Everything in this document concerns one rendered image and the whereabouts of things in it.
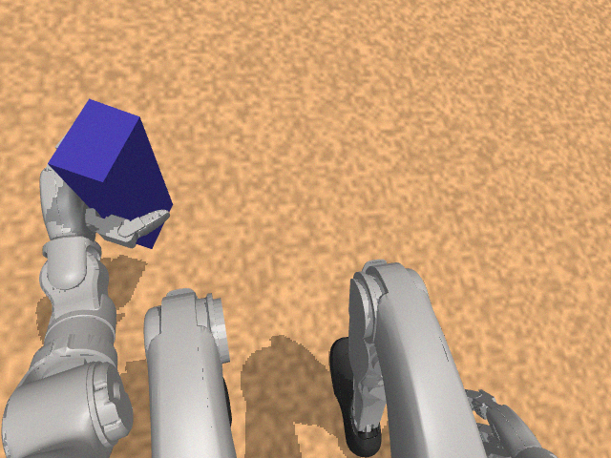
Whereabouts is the right robot foot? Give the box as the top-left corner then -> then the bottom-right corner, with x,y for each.
329,337 -> 382,457

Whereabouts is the right robot hand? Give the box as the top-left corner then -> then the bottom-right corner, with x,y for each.
465,389 -> 542,458

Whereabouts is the left robot arm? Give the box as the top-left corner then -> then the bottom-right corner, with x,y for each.
2,235 -> 134,458

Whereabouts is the left robot hand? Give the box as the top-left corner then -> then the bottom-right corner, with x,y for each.
39,135 -> 170,248

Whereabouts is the carton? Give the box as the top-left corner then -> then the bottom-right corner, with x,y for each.
48,98 -> 173,249

